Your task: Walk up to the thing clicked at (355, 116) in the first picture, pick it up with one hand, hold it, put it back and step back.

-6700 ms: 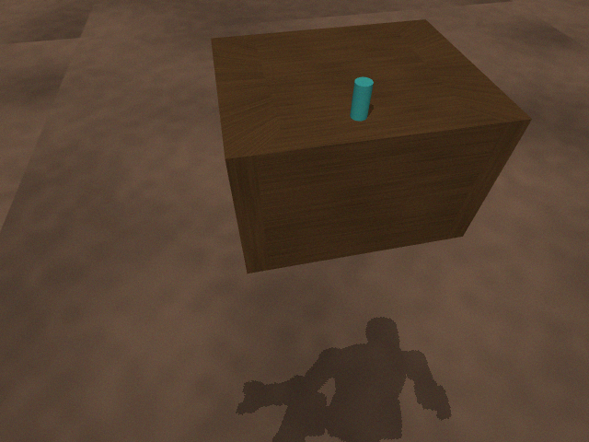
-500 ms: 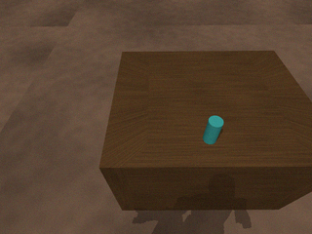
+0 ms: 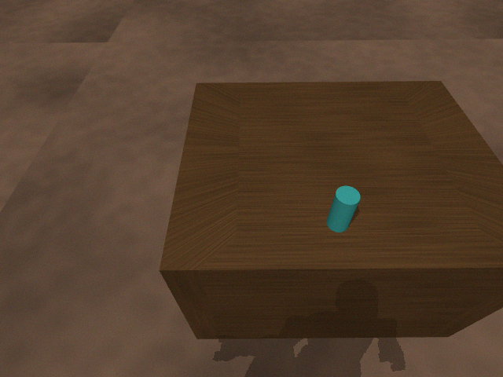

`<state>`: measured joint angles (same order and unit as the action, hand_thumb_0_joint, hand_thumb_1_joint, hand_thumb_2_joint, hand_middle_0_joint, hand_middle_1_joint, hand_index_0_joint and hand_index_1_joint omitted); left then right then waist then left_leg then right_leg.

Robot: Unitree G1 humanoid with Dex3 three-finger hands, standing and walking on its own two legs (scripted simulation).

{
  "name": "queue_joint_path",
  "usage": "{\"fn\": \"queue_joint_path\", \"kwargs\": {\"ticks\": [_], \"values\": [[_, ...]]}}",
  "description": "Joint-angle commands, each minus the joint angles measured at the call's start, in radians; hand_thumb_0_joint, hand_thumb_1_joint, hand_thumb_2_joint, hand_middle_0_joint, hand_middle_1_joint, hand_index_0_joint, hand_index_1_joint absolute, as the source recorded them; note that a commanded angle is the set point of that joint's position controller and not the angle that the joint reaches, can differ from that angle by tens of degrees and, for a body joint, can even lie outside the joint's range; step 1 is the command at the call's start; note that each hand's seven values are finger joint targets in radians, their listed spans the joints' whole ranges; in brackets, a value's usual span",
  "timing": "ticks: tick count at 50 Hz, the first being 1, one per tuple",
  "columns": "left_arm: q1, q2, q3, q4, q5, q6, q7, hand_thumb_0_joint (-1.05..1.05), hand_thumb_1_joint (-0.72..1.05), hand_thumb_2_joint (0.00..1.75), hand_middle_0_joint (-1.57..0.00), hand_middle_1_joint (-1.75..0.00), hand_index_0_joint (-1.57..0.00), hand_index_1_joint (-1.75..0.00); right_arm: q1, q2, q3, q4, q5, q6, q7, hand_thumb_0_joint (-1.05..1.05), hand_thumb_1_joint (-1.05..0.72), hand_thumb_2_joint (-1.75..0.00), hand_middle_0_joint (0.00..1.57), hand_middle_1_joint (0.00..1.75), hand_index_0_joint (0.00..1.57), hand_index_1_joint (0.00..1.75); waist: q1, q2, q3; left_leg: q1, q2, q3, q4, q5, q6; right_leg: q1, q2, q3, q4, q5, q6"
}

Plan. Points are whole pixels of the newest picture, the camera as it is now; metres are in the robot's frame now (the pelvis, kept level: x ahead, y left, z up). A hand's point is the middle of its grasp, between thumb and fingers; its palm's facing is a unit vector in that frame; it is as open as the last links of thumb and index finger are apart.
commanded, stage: stand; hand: right
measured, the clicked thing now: (342, 210) +0.49 -0.19 -0.12
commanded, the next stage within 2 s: go down in 0.16 s
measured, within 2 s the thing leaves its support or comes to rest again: neither
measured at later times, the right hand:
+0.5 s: hand out of the picture +0.15 -0.24 -0.16, palm faces +0.06 +0.95 -0.31, open 10.9 cm
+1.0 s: hand (412, 364) +0.17 -0.26 -0.14, palm faces +0.10 +0.95 -0.30, open 17.5 cm
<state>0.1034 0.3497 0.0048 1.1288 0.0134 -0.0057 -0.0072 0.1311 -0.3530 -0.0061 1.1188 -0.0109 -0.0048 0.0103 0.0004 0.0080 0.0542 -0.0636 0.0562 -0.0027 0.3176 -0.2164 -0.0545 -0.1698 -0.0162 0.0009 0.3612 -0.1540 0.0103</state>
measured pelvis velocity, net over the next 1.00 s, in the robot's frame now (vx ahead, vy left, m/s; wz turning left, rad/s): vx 0.02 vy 0.01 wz -0.01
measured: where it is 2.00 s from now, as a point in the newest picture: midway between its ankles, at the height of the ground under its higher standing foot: outside the picture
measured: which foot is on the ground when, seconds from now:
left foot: down 0.00-1.00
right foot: down 0.00-1.00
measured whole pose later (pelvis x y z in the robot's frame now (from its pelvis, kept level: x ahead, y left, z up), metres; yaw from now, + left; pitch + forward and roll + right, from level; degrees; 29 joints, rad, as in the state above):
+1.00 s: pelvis +0.02 +0.01 -0.04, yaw +0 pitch +9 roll +1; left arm 0.25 0.27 0.09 0.55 -0.01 -0.10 0.07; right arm 0.16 -0.38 -0.22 0.59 -0.01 0.28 0.13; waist 0.01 -0.01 -0.08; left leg -0.47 0.03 0.01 0.75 -0.44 -0.03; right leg -0.57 -0.04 0.03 0.77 -0.36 0.03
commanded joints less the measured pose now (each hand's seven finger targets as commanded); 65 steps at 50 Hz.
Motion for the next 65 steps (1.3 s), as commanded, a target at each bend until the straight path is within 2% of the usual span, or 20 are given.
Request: {"fn": "queue_joint_path", "kwargs": {"ticks": [1, 13, 14, 15, 17, 19, 20, 21, 22, 23, 25, 26, 28, 32, 34, 36, 40, 45, 54, 65], "values": [[-0.033, 0.227, 0.041, -0.061, -0.006, -0.024, 0.011, 0.00, 0.90, 0.90, -0.20, -0.30, -0.20, -0.30, -0.019, -0.214, -0.038, -0.059, -0.001, -0.015, -0.015, 0.00, -0.90, -0.90, 0.20, 0.30, 0.20, 0.30, 0.000, -0.014, -0.053, -0.045, 0.075, -0.051, -0.061, 0.062, 0.060, 0.040, -0.106, 0.091, -0.061, 0.083, -0.031], [-0.030, 0.222, 0.039, -0.065, -0.005, -0.029, 0.012, 0.00, 0.82, 0.82, -0.12, -0.22, -0.12, -0.22, -0.021, -0.213, -0.041, -0.065, 0.000, -0.016, -0.013, 0.00, -0.82, -0.82, 0.12, 0.22, 0.12, 0.22, -0.005, -0.008, -0.083, -0.032, 0.080, -0.049, -0.044, 0.098, 0.062, 0.057, -0.112, 0.092, -0.052, 0.149, -0.032], [-0.381, 0.067, 0.030, -0.416, -0.089, -0.137, 0.021, 0.00, 0.74, 0.74, -0.04, -0.14, -0.04, -0.14, -0.372, -0.037, -0.004, -0.416, 0.068, -0.097, -0.022, 0.00, -0.74, -0.74, 0.04, 0.14, 0.04, 0.14, 0.021, -0.109, -0.109, -0.202, -0.058, 0.047, 0.085, 0.085, 0.056, -0.025, -0.001, -0.029, 0.040, 0.045, -0.004], [-0.348, 0.131, 0.036, -0.475, -0.092, -0.159, 0.037, 0.00, 0.66, 0.66, -0.02, -0.06, -0.01, -0.06, -0.362, -0.115, -0.028, -0.495, 0.069, -0.105, -0.032, 0.00, -0.66, -0.66, 0.05, 0.06, 0.05, 0.06, -0.004, -0.067, -0.121, -0.156, -0.064, 0.055, 0.074, 0.029, 0.059, -0.014, -0.007, -0.015, 0.025, -0.013, 0.000], [-0.172, 0.203, 0.100, -0.297, -0.093, -0.142, 0.049, 0.00, 0.50, 0.50, -0.01, -0.04, 0.00, -0.05, -0.199, -0.156, -0.071, -0.249, 0.066, -0.046, -0.036, 0.00, -0.50, -0.50, 0.03, 0.07, 0.04, 0.07, 0.012, -0.011, -0.037, -0.227, -0.069, 0.073, 0.092, -0.048, 0.047, -0.066, 0.002, -0.017, 0.046, -0.095, -0.006], [-0.079, 0.241, 0.172, -0.352, -0.090, -0.127, 0.068, 0.00, 0.34, 0.34, -0.02, -0.04, -0.01, -0.05, -0.202, -0.206, -0.135, -0.215, 0.057, 0.005, -0.048, 0.00, -0.34, -0.34, 0.05, 0.06, 0.04, 0.06, 0.037, 0.005, -0.198, -0.220, -0.062, 0.067, 0.124, 0.050, 0.043, -0.030, 0.005, -0.015, 0.092, 0.015, -0.006], [-0.150, 0.233, 0.151, -0.429, -0.087, -0.137, 0.076, 0.00, 0.33, 0.26, -0.02, -0.04, -0.01, -0.04, -0.233, -0.239, -0.139, -0.257, 0.044, 0.018, -0.053, 0.00, -0.26, -0.26, 0.05, 0.06, 0.05, 0.06, 0.018, 0.010, -0.280, -0.206, -0.061, 0.063, 0.137, 0.077, 0.045, -0.016, 0.005, -0.014, 0.117, 0.052, -0.002], [-0.078, 0.245, 0.176, -0.465, -0.075, -0.131, 0.083, 0.00, 0.29, 0.24, -0.01, -0.04, -0.01, -0.04, -0.244, -0.248, -0.143, -0.250, 0.032, 0.041, -0.048, 0.00, -0.18, -0.21, 0.06, 0.05, 0.05, 0.05, 0.030, 0.025, -0.343, -0.196, -0.059, 0.056, 0.149, 0.118, 0.046, -0.006, 0.007, -0.018, 0.138, 0.091, -0.006], [0.023, 0.183, 0.157, -0.317, -0.059, -0.110, 0.080, 0.00, 0.26, 0.21, -0.02, -0.04, -0.02, -0.04, -0.233, -0.249, -0.149, -0.185, 0.012, 0.074, -0.032, 0.00, -0.18, -0.19, 0.06, 0.05, 0.06, 0.05, 0.016, 0.005, -0.223, -0.273, -0.064, 0.059, 0.159, 0.078, 0.052, -0.068, 0.007, -0.016, 0.142, 0.056, -0.007], [0.074, 0.132, 0.161, -0.307, -0.041, -0.104, 0.065, 0.00, 0.20, 0.20, -0.02, -0.04, -0.02, -0.04, -0.159, -0.230, -0.179, -0.181, -0.003, 0.101, -0.010, 0.00, -0.14, -0.17, 0.07, 0.04, 0.06, 0.04, 0.019, -0.006, -0.212, -0.294, -0.064, 0.058, 0.171, 0.074, 0.054, -0.094, 0.013, -0.020, 0.163, 0.049, -0.013], [-0.002, 0.176, 0.184, -0.445, -0.039, -0.118, 0.060, 0.00, 0.05, 0.14, -0.04, -0.04, -0.04, -0.04, -0.150, -0.282, -0.216, -0.250, -0.010, 0.151, 0.005, 0.00, -0.01, -0.13, 0.07, 0.05, 0.06, 0.05, 0.008, 0.001, -0.332, -0.232, -0.066, 0.064, 0.181, 0.101, 0.052, -0.049, 0.019, -0.023, 0.171, 0.075, -0.011], [0.015, 0.187, 0.191, -0.525, -0.041, -0.115, 0.054, 0.00, -0.03, 0.12, -0.04, -0.05, -0.05, -0.04, -0.105, -0.261, -0.214, -0.299, -0.007, 0.182, 0.013, 0.00, 0.07, -0.11, 0.07, 0.05, 0.06, 0.04, 0.013, 0.006, -0.358, -0.224, -0.068, 0.064, 0.175, 0.114, 0.051, -0.044, 0.020, -0.027, 0.167, 0.082, -0.010], [0.138, 0.094, 0.138, -0.414, -0.047, -0.088, 0.033, 0.00, -0.08, 0.10, -0.04, -0.05, -0.04, -0.04, -0.061, -0.233, -0.198, -0.352, -0.005, 0.234, 0.039, 0.00, 0.11, -0.08, 0.08, 0.04, 0.06, 0.04, 0.001, -0.085, -0.241, -0.288, -0.071, 0.064, 0.175, 0.081, 0.058, -0.110, 0.019, -0.036, 0.159, 0.044, -0.008], [-0.048, 0.101, 0.141, -0.577, -0.056, -0.098, 0.024, 0.00, -0.31, 0.07, -0.05, -0.05, -0.05, -0.05, -0.138, -0.249, -0.210, -0.494, -0.001, 0.276, 0.060, 0.00, 0.38, -0.05, 0.05, 0.05, 0.05, 0.05, 0.000, -0.066, -0.239, -0.322, -0.066, 0.058, 0.196, 0.005, 0.056, -0.181, 0.014, -0.022, 0.192, -0.028, -0.013], [-0.001, 0.093, 0.137, -0.553, -0.048, -0.101, 0.028, 0.00, -0.39, 0.06, -0.05, -0.05, -0.05, -0.05, -0.111, -0.234, -0.210, -0.513, 0.001, 0.276, 0.070, 0.00, 0.45, -0.04, 0.05, 0.05, 0.05, 0.05, 0.004, -0.058, -0.211, -0.352, -0.067, 0.061, 0.213, -0.003, 0.056, -0.190, 0.009, -0.013, 0.207, -0.031, -0.014], [-0.027, 0.109, 0.149, -0.631, -0.045, -0.124, 0.039, 0.00, -0.50, 0.05, -0.06, -0.05, -0.05, -0.06, -0.134, -0.237, -0.216, -0.563, 0.002, 0.265, 0.078, 0.00, 0.57, -0.04, 0.03, 0.06, 0.04, 0.06, 0.020, -0.038, -0.281, -0.346, -0.063, 0.054, 0.246, 0.055, 0.051, -0.164, 0.005, -0.007, 0.248, 0.030, -0.015], [0.032, 0.125, 0.167, -0.691, -0.035, -0.148, 0.067, 0.00, -0.55, 0.05, -0.06, -0.05, -0.05, -0.06, -0.096, -0.252, -0.253, -0.610, 0.008, 0.243, 0.091, 0.00, 0.61, -0.04, 0.03, 0.06, 0.04, 0.06, 0.021, -0.008, -0.370, -0.342, -0.059, 0.052, 0.309, 0.155, 0.042, -0.131, 0.000, 0.004, 0.316, 0.147, -0.018], [0.147, 0.108, 0.161, -0.701, -0.028, -0.148, 0.091, 0.00, -0.56, 0.06, -0.06, -0.05, -0.04, -0.06, -0.019, -0.294, -0.300, -0.640, -0.001, 0.246, 0.096, 0.00, 0.60, -0.02, 0.04, 0.06, 0.04, 0.06, 0.014, -0.043, -0.362, -0.381, -0.062, 0.057, 0.344, 0.147, 0.043, -0.149, 0.001, 0.004, 0.342, 0.164, -0.014], [0.169, 0.061, 0.118, -0.765, -0.034, -0.127, 0.092, 0.00, -0.56, 0.05, -0.05, -0.05, -0.05, -0.06, 0.028, -0.288, -0.304, -0.764, 0.003, 0.306, 0.125, 0.00, 0.61, -0.02, 0.04, 0.06, 0.04, 0.06, 0.005, -0.104, -0.263, -0.441, -0.057, 0.054, 0.362, 0.076, 0.047, -0.251, 0.006, -0.011, 0.367, 0.063, -0.010], [0.226, 0.077, 0.138, -0.893, -0.039, -0.119, 0.100, 0.00, -0.56, 0.05, -0.05, -0.05, -0.05, -0.06, 0.094, -0.294, -0.336, -0.878, 0.022, 0.345, 0.142, 0.00, 0.61, -0.02, 0.04, 0.05, 0.05, 0.05, 0.009, -0.042, -0.349, -0.447, -0.060, 0.056, 0.419, 0.144, 0.036, -0.239, -0.001, 0.006, 0.433, 0.158, -0.014]]}}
